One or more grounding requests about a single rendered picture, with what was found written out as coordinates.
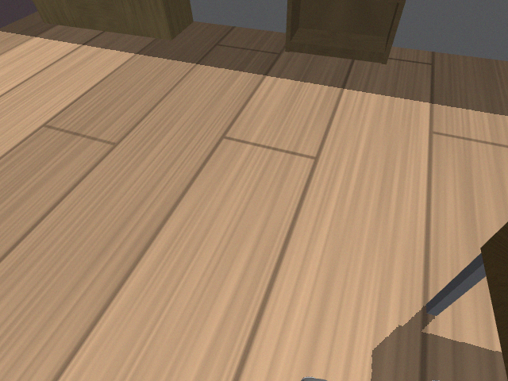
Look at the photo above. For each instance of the bookshelf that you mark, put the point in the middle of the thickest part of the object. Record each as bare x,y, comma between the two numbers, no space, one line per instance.
350,29

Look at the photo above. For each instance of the chair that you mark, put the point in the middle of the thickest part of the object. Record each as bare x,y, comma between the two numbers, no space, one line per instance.
492,263

